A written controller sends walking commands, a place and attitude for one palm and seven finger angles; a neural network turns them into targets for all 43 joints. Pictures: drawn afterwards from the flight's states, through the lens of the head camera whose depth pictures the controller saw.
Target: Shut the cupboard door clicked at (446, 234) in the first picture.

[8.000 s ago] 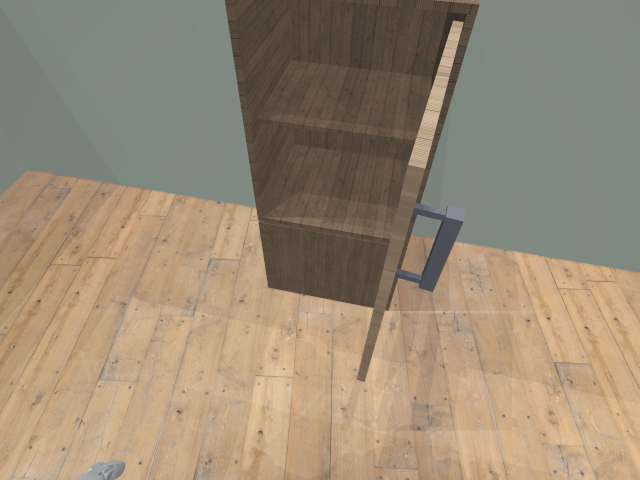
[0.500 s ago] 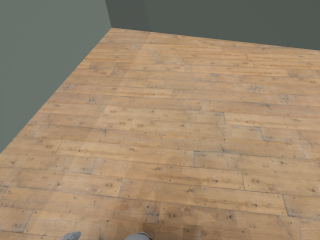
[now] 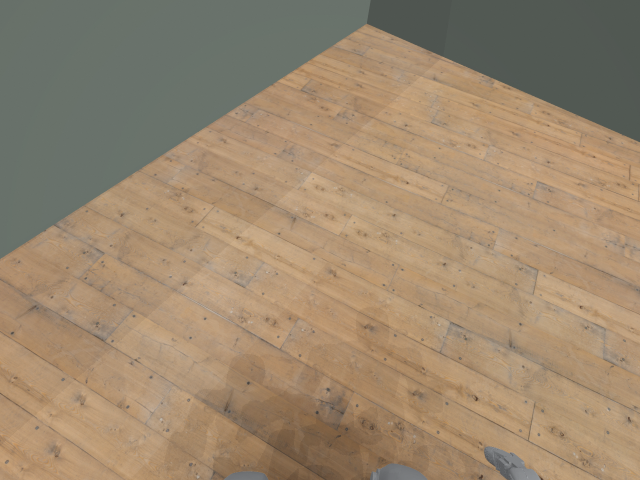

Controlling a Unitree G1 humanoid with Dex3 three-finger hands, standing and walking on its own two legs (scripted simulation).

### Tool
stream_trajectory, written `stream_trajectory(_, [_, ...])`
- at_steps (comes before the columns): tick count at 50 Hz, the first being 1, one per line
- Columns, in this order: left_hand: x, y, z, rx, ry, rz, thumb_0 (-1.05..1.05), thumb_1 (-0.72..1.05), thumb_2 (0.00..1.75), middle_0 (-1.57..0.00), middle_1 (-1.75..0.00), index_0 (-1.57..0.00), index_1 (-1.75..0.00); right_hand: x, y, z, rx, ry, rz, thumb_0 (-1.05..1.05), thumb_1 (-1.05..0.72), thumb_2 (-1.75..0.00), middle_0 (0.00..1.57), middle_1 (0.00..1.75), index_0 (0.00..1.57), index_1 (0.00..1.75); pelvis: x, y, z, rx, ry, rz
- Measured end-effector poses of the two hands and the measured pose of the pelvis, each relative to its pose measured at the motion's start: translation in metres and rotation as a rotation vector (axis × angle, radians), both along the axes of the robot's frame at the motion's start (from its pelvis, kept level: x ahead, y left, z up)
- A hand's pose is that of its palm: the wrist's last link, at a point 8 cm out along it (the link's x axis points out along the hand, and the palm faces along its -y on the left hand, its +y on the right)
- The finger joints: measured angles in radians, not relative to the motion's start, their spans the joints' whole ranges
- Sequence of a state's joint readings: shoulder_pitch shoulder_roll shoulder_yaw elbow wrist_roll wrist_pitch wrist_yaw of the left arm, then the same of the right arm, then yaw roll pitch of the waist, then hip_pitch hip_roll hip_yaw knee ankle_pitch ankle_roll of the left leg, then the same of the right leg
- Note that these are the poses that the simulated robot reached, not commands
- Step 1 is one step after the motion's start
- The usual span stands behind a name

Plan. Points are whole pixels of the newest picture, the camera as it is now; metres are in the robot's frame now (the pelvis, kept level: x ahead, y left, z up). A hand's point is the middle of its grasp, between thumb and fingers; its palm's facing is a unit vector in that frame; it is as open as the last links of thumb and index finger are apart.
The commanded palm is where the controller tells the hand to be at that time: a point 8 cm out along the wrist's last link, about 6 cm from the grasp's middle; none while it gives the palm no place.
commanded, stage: walk to a spot facing it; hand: left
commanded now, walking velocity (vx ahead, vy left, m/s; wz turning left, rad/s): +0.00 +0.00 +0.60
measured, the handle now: out of the picture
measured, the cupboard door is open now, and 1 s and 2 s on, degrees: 83 83 83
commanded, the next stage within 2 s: none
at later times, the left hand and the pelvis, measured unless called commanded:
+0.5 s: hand out of the picture +0.07 +0.18 -0.12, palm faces +0.28 -0.91 -0.30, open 7.4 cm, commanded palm none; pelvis +0.00 -0.04 +0.01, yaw +18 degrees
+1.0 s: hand out of the picture -0.12 +0.21 -0.16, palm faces +0.62 -0.74 -0.28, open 7.4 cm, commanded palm none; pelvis -0.03 -0.01 +0.01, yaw +37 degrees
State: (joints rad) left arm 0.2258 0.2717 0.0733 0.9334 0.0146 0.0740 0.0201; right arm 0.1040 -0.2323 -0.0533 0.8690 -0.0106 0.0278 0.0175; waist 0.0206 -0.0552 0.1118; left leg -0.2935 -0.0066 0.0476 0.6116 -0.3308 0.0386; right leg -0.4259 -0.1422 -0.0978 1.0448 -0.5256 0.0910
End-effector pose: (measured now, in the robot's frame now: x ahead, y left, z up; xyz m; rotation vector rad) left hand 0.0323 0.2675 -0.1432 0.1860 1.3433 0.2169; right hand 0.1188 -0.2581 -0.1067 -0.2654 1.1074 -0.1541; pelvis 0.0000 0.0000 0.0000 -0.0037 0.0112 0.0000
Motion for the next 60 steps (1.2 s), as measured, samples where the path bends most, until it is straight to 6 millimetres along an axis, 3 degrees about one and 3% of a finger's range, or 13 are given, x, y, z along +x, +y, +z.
stream_trajectory(5, [0.017,0.013,0.017,0.017,-0.087,0.028,0.01,0.91,0.9,-0.2,-0.3,-0.2,-0.3,-0.002,0.015,0.004,0.009,0.032,0.04,0.01,-0.91,-0.9,0.2,0.3,0.2,0.3,0.0,0.005,0.01,-0.013,0.004,0.057])
stream_trajectory(10, [0.038,0.012,0.031,0.039,-0.178,0.046,0.01,0.91,0.9,-0.2,-0.3,-0.19,-0.3,-0.011,0.019,-0.003,0.036,0.076,0.064,0.01,-0.91,-0.9,0.21,0.3,0.2,0.3,0.0,0.0,0.012,-0.011,0.007,0.119])
stream_trajectory(15, [0.055,-0.005,0.042,0.057,-0.257,0.06,0.01,0.91,0.9,-0.2,-0.3,-0.19,-0.3,-0.022,0.007,-0.016,0.06,0.129,0.078,0.01,-0.91,-0.9,0.21,0.3,0.2,0.3,0.0,-0.015,0.01,-0.003,0.007,0.182])
stream_trajectory(19, [0.056,-0.025,0.047,0.083,-0.318,0.078,0.01,0.91,0.9,-0.2,-0.3,-0.2,-0.3,-0.022,-0.012,-0.033,0.08,0.16,0.094,0.01,-0.91,-0.9,0.21,0.3,0.2,0.3,0.002,-0.033,0.001,0.01,0.007,0.233])
stream_trajectory(25, [0.014,-0.048,0.055,0.092,-0.279,0.162,0.01,0.9,0.9,-0.21,-0.3,-0.2,-0.3,-0.006,-0.028,-0.032,0.074,0.182,0.16,0.01,-0.91,-0.9,0.2,0.3,0.2,0.3,0.0,-0.045,0.009,0.034,-0.019,0.321])
stream_trajectory(31, [-0.043,-0.057,0.048,0.077,-0.189,0.276,0.01,0.9,0.9,-0.21,-0.3,-0.2,-0.3,0.022,-0.02,-0.023,0.058,0.181,0.262,0.01,-0.91,-0.9,0.2,0.3,0.2,0.3,-0.002,-0.047,0.014,0.054,-0.021,0.403])
stream_trajectory(35, [-0.089,-0.056,0.037,0.06,-0.125,0.364,0.01,0.9,0.9,-0.21,-0.3,-0.2,-0.3,0.047,0.003,-0.018,0.036,0.162,0.354,0.01,-0.91,-0.9,0.2,0.3,0.2,0.3,-0.008,-0.04,0.012,0.049,-0.016,0.454])
stream_trajectory(41, [-0.163,-0.04,0.006,0.031,-0.038,0.517,0.01,0.9,0.9,-0.21,-0.3,-0.2,-0.3,0.088,0.062,-0.012,0.0,0.04,0.517,0.01,-0.91,-0.9,0.2,0.3,0.2,0.3,-0.021,-0.016,-0.005,0.015,-0.009,0.543])
stream_trajectory(44, [-0.187,-0.032,0.001,0.033,0.006,0.573,0.01,0.9,0.9,-0.21,-0.3,-0.2,-0.3,0.094,0.086,-0.004,-0.003,-0.002,0.571,0.01,-0.91,-0.9,0.2,0.3,0.2,0.3,-0.027,-0.011,-0.005,0.015,-0.014,0.568])
stream_trajectory(47, [-0.193,-0.026,0.008,0.036,-0.008,0.608,0.01,0.91,0.9,-0.2,-0.3,-0.2,-0.3,0.093,0.101,0.004,-0.006,-0.005,0.608,0.01,-0.91,-0.9,0.2,0.3,0.2,0.3,-0.03,-0.008,0.003,0.001,-0.015,0.605])
stream_trajectory(52, [-0.186,-0.022,0.022,0.058,-0.083,0.637,0.01,0.91,0.9,-0.2,-0.3,-0.19,-0.3,0.086,0.115,0.005,0.014,0.022,0.654,0.01,-0.91,-0.9,0.2,0.3,0.2,0.3,-0.031,-0.008,0.011,-0.009,-0.013,0.665])
stream_trajectory(60, [-0.154,-0.03,0.037,0.113,-0.199,0.673,0.01,0.91,0.9,-0.2,-0.3,-0.2,-0.3,0.08,0.101,-0.013,0.04,0.105,0.691,0.01,-0.91,-0.9,0.21,0.3,0.2,0.3,-0.022,-0.027,0.01,-0.003,-0.004,0.771])
